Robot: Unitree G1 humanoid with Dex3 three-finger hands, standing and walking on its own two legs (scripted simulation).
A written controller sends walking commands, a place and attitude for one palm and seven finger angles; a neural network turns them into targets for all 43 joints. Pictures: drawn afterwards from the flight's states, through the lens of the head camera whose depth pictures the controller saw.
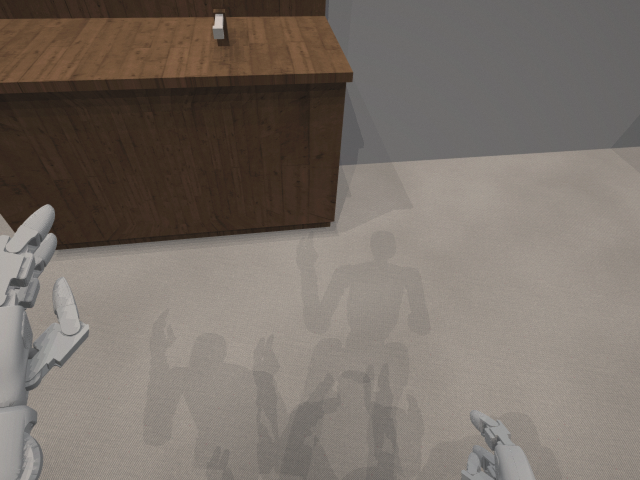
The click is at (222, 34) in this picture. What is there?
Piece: tap's lever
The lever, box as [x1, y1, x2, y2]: [212, 26, 223, 38]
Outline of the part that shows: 213,26 212,28 214,38 223,38 222,26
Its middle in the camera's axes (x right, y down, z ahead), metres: -0.30 -0.59 +1.10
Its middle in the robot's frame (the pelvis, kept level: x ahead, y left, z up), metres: +1.21 +0.38 +0.08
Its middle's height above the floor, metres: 0.85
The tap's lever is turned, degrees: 0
